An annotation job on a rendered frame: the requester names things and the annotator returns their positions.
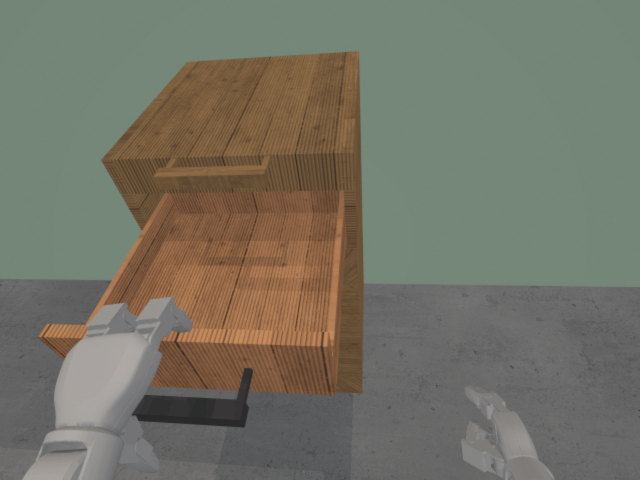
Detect left robot hand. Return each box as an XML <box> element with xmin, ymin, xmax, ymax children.
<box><xmin>54</xmin><ymin>297</ymin><xmax>193</xmax><ymax>473</ymax></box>

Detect drawer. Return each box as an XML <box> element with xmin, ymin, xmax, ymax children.
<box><xmin>38</xmin><ymin>190</ymin><xmax>346</xmax><ymax>396</ymax></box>

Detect right robot forearm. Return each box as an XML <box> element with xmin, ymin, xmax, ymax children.
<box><xmin>503</xmin><ymin>457</ymin><xmax>555</xmax><ymax>480</ymax></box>

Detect left robot forearm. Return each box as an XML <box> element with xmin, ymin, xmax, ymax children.
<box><xmin>22</xmin><ymin>426</ymin><xmax>124</xmax><ymax>480</ymax></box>

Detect handle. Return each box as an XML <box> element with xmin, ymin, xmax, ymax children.
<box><xmin>153</xmin><ymin>165</ymin><xmax>270</xmax><ymax>190</ymax></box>
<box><xmin>131</xmin><ymin>368</ymin><xmax>253</xmax><ymax>428</ymax></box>

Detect right robot hand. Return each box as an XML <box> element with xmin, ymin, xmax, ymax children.
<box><xmin>461</xmin><ymin>385</ymin><xmax>539</xmax><ymax>479</ymax></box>

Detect cabinet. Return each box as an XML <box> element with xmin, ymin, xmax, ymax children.
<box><xmin>101</xmin><ymin>51</ymin><xmax>364</xmax><ymax>393</ymax></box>

